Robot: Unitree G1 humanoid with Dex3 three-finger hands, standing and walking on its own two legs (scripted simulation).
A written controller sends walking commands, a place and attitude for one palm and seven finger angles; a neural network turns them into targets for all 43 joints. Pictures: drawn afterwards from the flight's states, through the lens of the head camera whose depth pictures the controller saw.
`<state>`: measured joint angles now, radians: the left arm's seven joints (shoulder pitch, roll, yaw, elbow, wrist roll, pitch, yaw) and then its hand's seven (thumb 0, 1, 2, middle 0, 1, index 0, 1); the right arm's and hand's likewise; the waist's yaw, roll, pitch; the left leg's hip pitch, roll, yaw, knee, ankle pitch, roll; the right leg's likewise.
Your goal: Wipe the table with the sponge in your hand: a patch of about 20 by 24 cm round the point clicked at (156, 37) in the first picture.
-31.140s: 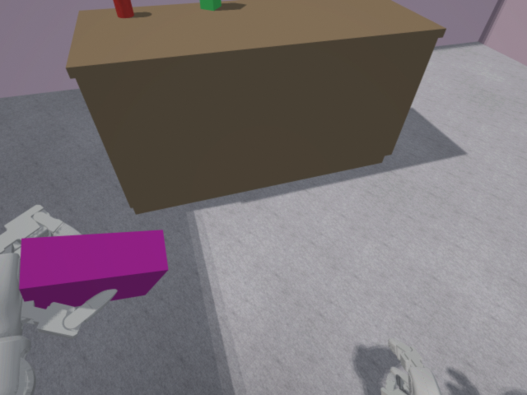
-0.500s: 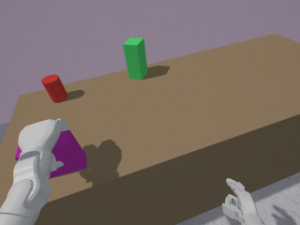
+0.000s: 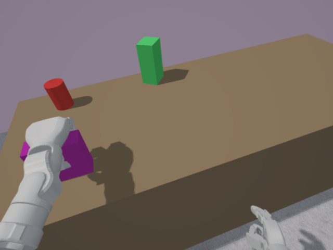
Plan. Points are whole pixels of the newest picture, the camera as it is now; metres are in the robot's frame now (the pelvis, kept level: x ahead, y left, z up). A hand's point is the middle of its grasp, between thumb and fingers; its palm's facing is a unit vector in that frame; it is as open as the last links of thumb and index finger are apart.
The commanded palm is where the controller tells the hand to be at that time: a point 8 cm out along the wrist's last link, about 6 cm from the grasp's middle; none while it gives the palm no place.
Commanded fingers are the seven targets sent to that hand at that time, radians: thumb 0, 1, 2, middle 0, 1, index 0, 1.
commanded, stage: wipe forward along the first lane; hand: left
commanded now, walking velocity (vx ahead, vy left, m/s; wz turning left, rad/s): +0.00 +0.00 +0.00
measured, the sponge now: (65, 163) +0.29 +0.32 +0.06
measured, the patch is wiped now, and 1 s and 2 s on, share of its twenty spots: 0.25 0.50 0.70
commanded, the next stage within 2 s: slide across to the middle lane in 1.14 s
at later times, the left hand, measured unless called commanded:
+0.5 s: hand (60, 133) +0.34 +0.34 +0.11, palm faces -0.08 +0.00 -1.00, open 9.2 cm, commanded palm +0.32 +0.34 +0.14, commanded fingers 0.00 0.10 1.30 -1.20 -1.60 -1.20 -1.60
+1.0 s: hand (54, 122) +0.39 +0.39 +0.11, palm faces -0.10 +0.00 -0.99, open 9.2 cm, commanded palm +0.37 +0.37 +0.14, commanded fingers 0.00 0.10 1.30 -1.20 -1.60 -1.20 -1.60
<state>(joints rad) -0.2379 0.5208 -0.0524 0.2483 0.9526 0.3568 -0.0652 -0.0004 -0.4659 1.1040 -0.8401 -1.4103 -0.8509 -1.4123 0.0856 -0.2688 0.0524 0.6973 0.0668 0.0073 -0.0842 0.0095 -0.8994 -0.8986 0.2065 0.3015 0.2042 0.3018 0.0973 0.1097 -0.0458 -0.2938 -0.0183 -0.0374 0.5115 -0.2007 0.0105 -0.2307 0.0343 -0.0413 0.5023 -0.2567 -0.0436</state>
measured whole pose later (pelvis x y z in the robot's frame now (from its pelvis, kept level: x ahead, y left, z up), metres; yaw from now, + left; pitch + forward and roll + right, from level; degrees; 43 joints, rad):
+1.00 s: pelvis +0.01 +0.02 -0.01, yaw -1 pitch +7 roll -2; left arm -0.60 0.69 0.07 0.80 1.00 0.12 -0.04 0.01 -0.49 1.15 -0.84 -1.38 -0.84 -1.44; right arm 0.24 -0.31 0.00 0.70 0.09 0.09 -0.07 0.01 -0.90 -0.90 0.21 0.30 0.20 0.30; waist 0.01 0.08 -0.09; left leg -0.48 -0.01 -0.02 0.59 -0.23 0.04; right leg -0.40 0.04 -0.02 0.53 -0.26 -0.02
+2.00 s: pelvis +0.04 +0.02 +0.00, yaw +1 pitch +7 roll -1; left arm -0.68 0.51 -0.15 0.70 0.99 0.36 -0.02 0.00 -0.47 1.14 -0.81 -1.41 -0.82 -1.48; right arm 0.15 -0.28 0.03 0.70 0.08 0.08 -0.04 0.01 -0.90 -0.90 0.21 0.30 0.20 0.30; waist 0.04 0.07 -0.09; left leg -0.39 -0.04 -0.04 0.53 -0.25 0.04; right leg -0.29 0.02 -0.04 0.46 -0.28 -0.01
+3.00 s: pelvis +0.03 +0.02 +0.00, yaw -1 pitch +2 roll -1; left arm -0.32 0.42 -0.19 0.26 0.97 0.54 0.04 0.02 -0.42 1.12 -0.76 -1.47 -0.77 -1.52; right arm 0.09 -0.28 0.04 0.67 0.10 0.12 -0.02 0.01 -0.90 -0.90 0.20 0.30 0.20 0.30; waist 0.07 0.10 -0.10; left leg -0.31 -0.03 -0.01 0.52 -0.26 0.04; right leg -0.24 0.02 -0.01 0.49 -0.29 -0.02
